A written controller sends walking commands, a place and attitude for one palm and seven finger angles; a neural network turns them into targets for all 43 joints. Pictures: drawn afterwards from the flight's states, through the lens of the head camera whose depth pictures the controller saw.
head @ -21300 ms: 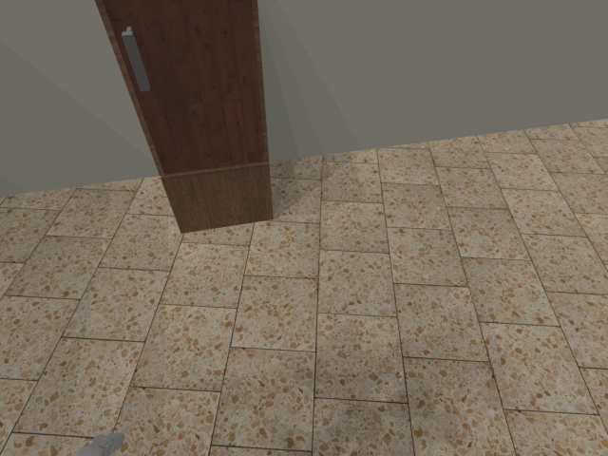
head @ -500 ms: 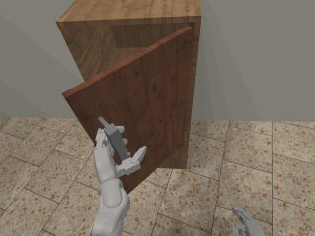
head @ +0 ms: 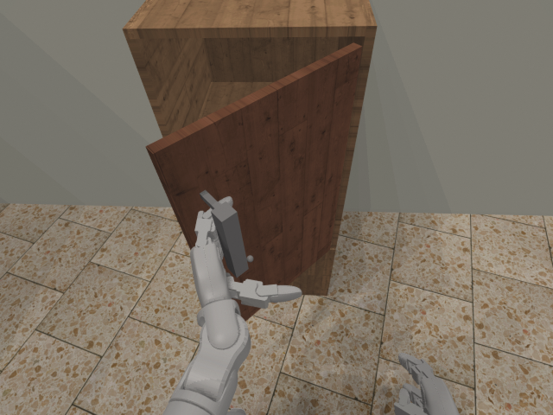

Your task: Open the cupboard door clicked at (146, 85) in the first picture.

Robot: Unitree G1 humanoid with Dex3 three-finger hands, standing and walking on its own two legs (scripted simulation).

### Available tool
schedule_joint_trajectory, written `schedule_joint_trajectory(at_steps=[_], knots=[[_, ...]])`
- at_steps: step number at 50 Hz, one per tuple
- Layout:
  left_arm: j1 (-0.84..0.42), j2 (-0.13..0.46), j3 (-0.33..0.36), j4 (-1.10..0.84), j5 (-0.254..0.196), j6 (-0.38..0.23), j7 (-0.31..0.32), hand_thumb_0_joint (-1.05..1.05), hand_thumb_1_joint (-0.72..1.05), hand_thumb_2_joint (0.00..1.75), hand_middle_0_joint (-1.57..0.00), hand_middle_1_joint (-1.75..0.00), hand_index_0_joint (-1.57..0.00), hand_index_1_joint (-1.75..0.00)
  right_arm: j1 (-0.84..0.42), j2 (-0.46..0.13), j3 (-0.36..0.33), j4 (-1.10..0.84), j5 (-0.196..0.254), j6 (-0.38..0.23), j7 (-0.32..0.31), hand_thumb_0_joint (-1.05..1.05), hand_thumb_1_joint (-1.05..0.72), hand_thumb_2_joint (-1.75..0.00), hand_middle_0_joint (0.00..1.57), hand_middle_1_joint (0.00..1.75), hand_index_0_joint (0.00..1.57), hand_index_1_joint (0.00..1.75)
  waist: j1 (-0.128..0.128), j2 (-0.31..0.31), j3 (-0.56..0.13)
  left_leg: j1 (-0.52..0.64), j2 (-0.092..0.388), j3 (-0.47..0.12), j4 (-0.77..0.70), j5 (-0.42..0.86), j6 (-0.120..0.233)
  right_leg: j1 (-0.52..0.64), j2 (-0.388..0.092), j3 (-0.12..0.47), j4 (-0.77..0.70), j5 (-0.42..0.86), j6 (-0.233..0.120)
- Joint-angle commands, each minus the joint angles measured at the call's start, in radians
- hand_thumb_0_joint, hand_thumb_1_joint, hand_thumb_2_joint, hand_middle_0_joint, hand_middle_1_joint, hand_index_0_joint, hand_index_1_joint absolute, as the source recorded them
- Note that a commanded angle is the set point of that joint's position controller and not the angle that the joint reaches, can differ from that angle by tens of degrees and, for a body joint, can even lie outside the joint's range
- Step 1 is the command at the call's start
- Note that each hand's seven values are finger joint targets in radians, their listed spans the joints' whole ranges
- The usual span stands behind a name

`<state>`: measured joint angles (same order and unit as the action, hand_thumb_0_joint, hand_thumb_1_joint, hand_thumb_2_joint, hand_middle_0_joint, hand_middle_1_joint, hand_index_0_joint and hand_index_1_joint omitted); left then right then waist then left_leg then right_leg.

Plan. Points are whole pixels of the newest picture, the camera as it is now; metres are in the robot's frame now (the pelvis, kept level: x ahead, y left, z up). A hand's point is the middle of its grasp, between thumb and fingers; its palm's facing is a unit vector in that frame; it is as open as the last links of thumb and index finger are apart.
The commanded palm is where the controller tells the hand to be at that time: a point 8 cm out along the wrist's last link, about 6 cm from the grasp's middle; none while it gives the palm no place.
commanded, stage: slide the hand sideways off the handle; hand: left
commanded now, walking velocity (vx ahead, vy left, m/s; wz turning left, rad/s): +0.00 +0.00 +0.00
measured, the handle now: (223, 234) +0.37 +0.10 +0.06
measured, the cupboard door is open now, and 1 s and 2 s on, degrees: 45 48 48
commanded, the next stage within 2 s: draw the hand back to the body in 1.26 s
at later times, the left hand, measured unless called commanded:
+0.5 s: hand (244, 287) +0.28 +0.06 +0.06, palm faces -0.11 -0.99 +0.01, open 16.3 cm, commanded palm +0.25 +0.12 +0.06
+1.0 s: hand (207, 318) +0.24 +0.10 +0.06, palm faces -0.04 -1.00 -0.02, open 16.2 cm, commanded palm +0.21 +0.16 +0.06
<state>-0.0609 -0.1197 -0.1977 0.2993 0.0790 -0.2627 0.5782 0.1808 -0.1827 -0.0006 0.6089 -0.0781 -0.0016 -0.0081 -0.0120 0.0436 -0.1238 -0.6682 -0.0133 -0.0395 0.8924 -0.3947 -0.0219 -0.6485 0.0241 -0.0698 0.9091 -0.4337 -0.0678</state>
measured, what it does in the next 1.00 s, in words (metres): stands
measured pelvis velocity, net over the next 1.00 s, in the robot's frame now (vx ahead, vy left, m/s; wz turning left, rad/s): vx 0.02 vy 0.02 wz -0.02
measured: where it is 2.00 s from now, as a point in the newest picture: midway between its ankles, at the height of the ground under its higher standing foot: outside the picture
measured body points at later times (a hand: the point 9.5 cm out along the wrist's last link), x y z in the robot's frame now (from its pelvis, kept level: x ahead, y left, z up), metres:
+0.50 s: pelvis +0.00 +0.05 -0.01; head +0.03 +0.04 +0.44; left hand +0.28 +0.11 +0.07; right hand +0.16 -0.17 -0.09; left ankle +0.03 +0.13 -0.69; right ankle +0.01 -0.07 -0.69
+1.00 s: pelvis +0.02 +0.02 -0.01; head +0.06 +0.00 +0.44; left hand +0.23 +0.16 +0.07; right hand +0.21 -0.19 -0.09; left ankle +0.03 +0.13 -0.69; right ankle +0.01 -0.08 -0.69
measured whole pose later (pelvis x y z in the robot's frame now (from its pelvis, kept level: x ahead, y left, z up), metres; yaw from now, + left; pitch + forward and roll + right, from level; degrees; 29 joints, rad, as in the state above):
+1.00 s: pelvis +0.02 +0.02 -0.01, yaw -1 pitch +10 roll +0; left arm 0.45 0.08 -0.19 -0.20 -0.04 -0.26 0.04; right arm 0.24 -0.21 0.04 0.43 -0.02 -0.05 0.00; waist 0.01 0.04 -0.11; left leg -0.67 -0.02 -0.02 0.97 -0.47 0.01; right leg -0.65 0.02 -0.05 0.97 -0.50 -0.04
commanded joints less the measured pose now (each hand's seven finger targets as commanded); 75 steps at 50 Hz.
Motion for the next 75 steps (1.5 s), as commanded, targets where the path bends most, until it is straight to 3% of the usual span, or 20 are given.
schedule_joint_trajectory(at_steps=[1,3,4,6,8,10,12,14,16,19,22,30,35,45,55,61,67,70,73,75], knots=[[-0.301,-0.081,-0.005,-0.186,0.028,-0.04,0.053,0.0,-0.5,0.3,-0.15,-0.3,-0.15,-0.3,-0.095,-0.079,-0.023,-0.15,0.006,-0.042,0.002,0.0,-0.9,-0.9,0.2,0.3,0.2,0.3,-0.013,-0.107,-0.199,0.103,-0.004,0.012,-0.076,0.091,0.035,0.089,-0.037,0.052,-0.175,0.123,0.039],[-0.315,-0.11,-0.029,-0.182,0.033,-0.034,0.065,0.0,-0.5,0.3,-0.15,-0.3,-0.15,-0.3,-0.1,-0.078,-0.022,-0.151,0.004,-0.044,0.007,0.0,-0.9,-0.9,0.2,0.3,0.2,0.3,-0.015,-0.104,-0.207,0.111,-0.001,0.008,-0.072,0.095,0.035,0.07,-0.027,0.036,-0.158,0.116,0.034],[-0.292,-0.021,-0.247,-0.192,0.138,-0.067,-0.155,0.0,-0.5,0.3,-0.15,-0.3,-0.15,-0.3,-0.035,-0.116,-0.016,-0.132,0.007,-0.04,0.012,0.0,-0.9,-0.9,0.2,0.3,0.2,0.3,-0.095,-0.153,-0.162,0.135,-0.003,0.011,-0.059,0.112,0.053,0.04,-0.027,0.06,-0.14,0.211,0.033],[-0.343,0.1,-0.15,-0.273,0.086,-0.136,-0.346,0.0,-0.5,0.3,-0.15,-0.3,-0.15,-0.3,-0.014,-0.117,-0.026,-0.179,0.023,-0.045,0.0,0.0,-0.9,-0.9,0.2,0.3,0.2,0.3,-0.046,-0.085,-0.295,0.166,-0.012,0.013,-0.046,0.178,0.061,0.108,-0.035,0.069,-0.104,0.314,0.022],[-0.326,0.098,-0.174,-0.292,0.041,-0.154,-0.473,0.0,-0.5,0.3,-0.15,-0.3,-0.15,-0.3,-0.012,-0.117,-0.02,-0.199,0.04,-0.058,-0.008,0.0,-0.9,-0.9,0.2,0.3,0.2,0.3,-0.05,-0.057,-0.299,0.197,-0.009,0.007,-0.053,0.168,0.059,0.098,-0.031,0.064,-0.105,0.293,0.021],[-0.304,0.019,-0.195,-0.282,-0.06,-0.127,-0.548,0.0,-0.5,0.3,-0.15,-0.3,-0.15,-0.3,-0.023,-0.115,-0.008,-0.23,0.071,-0.074,-0.014,0.0,-0.9,-0.9,0.2,0.3,0.2,0.3,-0.048,-0.02,-0.236,0.226,-0.001,-0.012,-0.091,0.111,0.051,0.062,-0.018,0.036,-0.125,0.188,0.019],[-0.263,-0.027,-0.165,-0.264,-0.162,-0.091,-0.551,0.0,-0.5,0.3,-0.15,-0.3,-0.15,-0.3,-0.043,-0.119,-0.001,-0.24,0.087,-0.094,-0.017,0.0,-0.9,-0.9,0.2,0.3,0.2,0.3,-0.036,-0.066,-0.164,0.215,0.005,-0.034,-0.13,0.033,0.041,0.044,-0.005,0.01,-0.149,0.09,0.026],[-0.221,-0.018,-0.108,-0.269,-0.202,-0.061,-0.509,0.0,-0.5,0.3,-0.15,-0.3,-0.15,-0.3,-0.054,-0.126,0.0,-0.242,0.091,-0.1,-0.015,0.0,-0.9,-0.9,0.2,0.3,0.2,0.3,-0.017,-0.12,-0.152,0.198,0.01,-0.047,-0.159,-0.003,0.032,0.052,-0.002,-0.007,-0.148,0.056,0.03],[-0.194,-0.011,-0.096,-0.307,-0.169,-0.056,-0.451,0.0,-0.5,0.3,-0.15,-0.3,-0.15,-0.3,-0.052,-0.125,-0.004,-0.251,0.082,-0.104,0.0,0.0,-0.9,-0.9,0.2,0.3,0.2,0.3,-0.003,-0.105,-0.172,0.201,0.013,-0.051,-0.161,0.024,0.028,0.048,-0.006,-0.012,-0.12,0.071,0.029],[-0.134,0.028,-0.094,-0.35,-0.058,-0.076,-0.374,0.0,-0.5,0.3,-0.15,-0.3,-0.15,-0.3,-0.032,-0.122,-0.014,-0.259,0.064,-0.098,0.026,0.0,-0.9,-0.9,0.2,0.3,0.2,0.3,0.005,-0.086,-0.186,0.184,0.019,-0.041,-0.131,0.067,0.024,0.022,-0.012,-0.004,-0.085,0.086,0.023],[-0.048,0.04,-0.108,-0.386,0.004,-0.084,-0.349,0.0,-0.5,0.3,-0.15,-0.3,-0.15,-0.3,-0.029,-0.118,-0.018,-0.277,0.057,-0.083,0.044,0.0,-0.9,-0.9,0.2,0.3,0.2,0.3,0.018,-0.06,-0.196,0.171,0.021,-0.033,-0.115,0.097,0.018,0.027,-0.012,0.002,-0.07,0.098,0.015],[0.085,0.113,-0.069,-0.535,-0.042,-0.051,-0.396,0.0,-0.5,0.3,-0.15,-0.3,-0.15,-0.3,-0.041,-0.117,-0.004,-0.319,0.065,-0.057,0.015,0.0,-0.9,-0.9,0.2,0.3,0.2,0.3,0.02,-0.096,-0.161,0.141,0.013,-0.018,-0.12,0.061,0.031,0.086,-0.006,0.015,-0.108,0.095,0.018],[0.152,0.11,-0.078,-0.622,-0.081,-0.06,-0.437,0.0,-0.5,0.3,-0.15,-0.3,-0.15,-0.3,-0.035,-0.115,0.001,-0.321,0.067,-0.078,0.003,0.0,-0.9,-0.9,0.2,0.3,0.2,0.3,0.005,-0.053,-0.162,0.153,0.011,-0.019,-0.097,0.099,0.033,0.077,-0.006,0.016,-0.1,0.135,0.022],[0.428,0.198,0.017,-0.707,-0.112,-0.065,-0.518,0.0,-0.5,0.3,-0.15,-0.3,-0.15,-0.3,-0.005,-0.118,-0.009,-0.34,0.066,-0.096,0.002,0.0,-0.9,-0.9,0.2,0.3,0.2,0.3,0.026,-0.065,-0.19,0.118,-0.004,0.008,-0.048,0.202,0.037,0.136,-0.01,0.036,-0.073,0.299,0.028],[0.624,0.274,0.111,-0.773,-0.181,-0.122,-0.627,0.0,-0.5,0.3,-0.15,-0.3,-0.15,-0.3,0.02,-0.129,-0.019,-0.347,0.072,-0.131,-0.009,0.0,-0.9,-0.9,0.2,0.3,0.2,0.3,0.011,-0.116,-0.165,0.019,-0.014,0.01,0.027,0.171,0.041,0.141,-0.027,0.091,-0.066,0.385,0.059],[0.639,0.332,0.202,-0.794,-0.232,-0.149,-0.688,0.0,-0.5,0.3,-0.15,-0.3,-0.15,-0.3,0.01,-0.129,-0.024,-0.343,0.079,-0.146,-0.023,0.0,-0.9,-0.9,0.2,0.3,0.2,0.3,0.013,-0.078,-0.164,-0.044,-0.021,0.017,0.074,0.119,0.037,0.136,-0.047,0.149,-0.079,0.329,0.071],[0.563,0.348,0.229,-0.762,-0.281,-0.157,-0.735,0.0,-0.5,0.3,-0.15,-0.3,-0.15,-0.3,0.009,-0.138,-0.022,-0.328,0.086,-0.173,-0.04,0.0,-0.9,-0.9,0.2,0.3,0.2,0.3,-0.009,-0.104,-0.141,-0.095,-0.019,0.018,0.114,0.055,0.035,0.101,-0.066,0.195,-0.122,0.194,0.087],[0.539,0.406,0.282,-0.78,-0.292,-0.14,-0.74,0.0,-0.5,0.3,-0.15,-0.3,-0.15,-0.3,0.003,-0.145,-0.023,-0.332,0.092,-0.179,-0.049,0.0,-0.9,-0.9,0.2,0.3,0.2,0.3,0.008,-0.118,-0.163,-0.087,-0.017,0.017,0.104,0.042,0.037,0.13,-0.07,0.216,-0.151,0.123,0.087],[0.538,0.418,0.302,-0.832,-0.3,-0.109,-0.734,0.0,-0.5,0.3,-0.15,-0.3,-0.15,-0.3,-0.001,-0.141,-0.017,-0.339,0.102,-0.186,-0.056,0.0,-0.9,-0.9,0.2,0.3,0.2,0.3,0.029,-0.035,-0.192,-0.009,-0.019,0.019,0.052,0.075,0.041,0.157,-0.059,0.181,-0.154,0.14,0.072],[0.563,0.42,0.316,-0.811,-0.308,-0.076,-0.728,0.0,-0.5,0.3,-0.15,-0.3,-0.15,-0.3,-0.005,-0.139,-0.015,-0.338,0.108,-0.186,-0.061,0.0,-0.9,-0.9,0.2,0.3,0.2,0.3,0.028,-0.072,-0.168,0.008,-0.015,0.014,0.029,0.076,0.043,0.158,-0.049,0.163,-0.172,0.133,0.074]])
